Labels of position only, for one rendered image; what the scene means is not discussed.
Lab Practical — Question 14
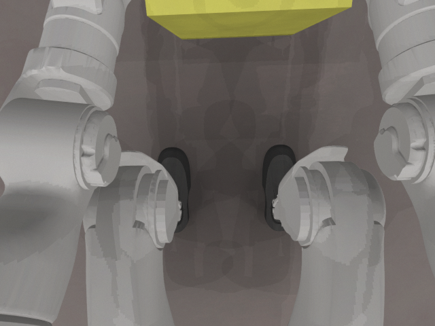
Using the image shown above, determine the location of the left robot thigh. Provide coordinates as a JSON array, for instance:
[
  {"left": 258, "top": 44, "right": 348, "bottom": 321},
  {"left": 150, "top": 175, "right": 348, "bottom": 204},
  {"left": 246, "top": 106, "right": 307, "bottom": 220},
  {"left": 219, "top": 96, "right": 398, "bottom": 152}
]
[{"left": 85, "top": 166, "right": 176, "bottom": 326}]

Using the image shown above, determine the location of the robot left upper arm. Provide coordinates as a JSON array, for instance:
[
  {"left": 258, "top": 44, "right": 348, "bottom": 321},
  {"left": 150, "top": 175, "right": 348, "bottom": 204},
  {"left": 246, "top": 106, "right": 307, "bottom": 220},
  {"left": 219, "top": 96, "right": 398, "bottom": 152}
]
[{"left": 0, "top": 98, "right": 122, "bottom": 326}]

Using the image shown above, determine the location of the robot thigh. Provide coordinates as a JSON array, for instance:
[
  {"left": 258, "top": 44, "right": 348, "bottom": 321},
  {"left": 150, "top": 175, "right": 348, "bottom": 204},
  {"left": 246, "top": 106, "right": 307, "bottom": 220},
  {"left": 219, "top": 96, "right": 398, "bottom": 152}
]
[
  {"left": 85, "top": 166, "right": 176, "bottom": 326},
  {"left": 285, "top": 161, "right": 385, "bottom": 326}
]

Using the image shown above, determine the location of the robot right upper arm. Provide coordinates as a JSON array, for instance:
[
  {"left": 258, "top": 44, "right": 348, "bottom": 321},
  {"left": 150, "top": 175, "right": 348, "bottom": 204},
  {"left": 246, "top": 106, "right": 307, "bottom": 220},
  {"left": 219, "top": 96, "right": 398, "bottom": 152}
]
[{"left": 374, "top": 94, "right": 435, "bottom": 278}]

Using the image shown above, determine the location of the right robot thigh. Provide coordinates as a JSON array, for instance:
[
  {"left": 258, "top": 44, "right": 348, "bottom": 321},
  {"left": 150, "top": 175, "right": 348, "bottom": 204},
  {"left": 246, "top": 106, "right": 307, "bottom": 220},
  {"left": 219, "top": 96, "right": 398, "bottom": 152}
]
[{"left": 285, "top": 161, "right": 385, "bottom": 326}]

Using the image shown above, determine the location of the left robot forearm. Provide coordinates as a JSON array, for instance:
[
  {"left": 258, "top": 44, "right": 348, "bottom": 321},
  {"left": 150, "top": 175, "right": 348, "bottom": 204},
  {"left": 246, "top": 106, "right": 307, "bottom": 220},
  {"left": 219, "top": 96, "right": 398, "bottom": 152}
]
[{"left": 0, "top": 0, "right": 131, "bottom": 111}]

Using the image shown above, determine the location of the carton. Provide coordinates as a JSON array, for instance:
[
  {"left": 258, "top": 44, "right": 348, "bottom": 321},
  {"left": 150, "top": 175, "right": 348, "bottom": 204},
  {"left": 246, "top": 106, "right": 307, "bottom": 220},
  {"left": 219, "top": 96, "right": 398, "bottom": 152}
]
[{"left": 145, "top": 0, "right": 352, "bottom": 39}]

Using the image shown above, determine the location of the right robot forearm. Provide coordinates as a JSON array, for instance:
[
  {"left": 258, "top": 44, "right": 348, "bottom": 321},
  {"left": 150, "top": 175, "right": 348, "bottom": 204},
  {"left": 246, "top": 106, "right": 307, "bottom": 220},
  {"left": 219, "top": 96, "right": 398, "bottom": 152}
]
[{"left": 366, "top": 0, "right": 435, "bottom": 105}]

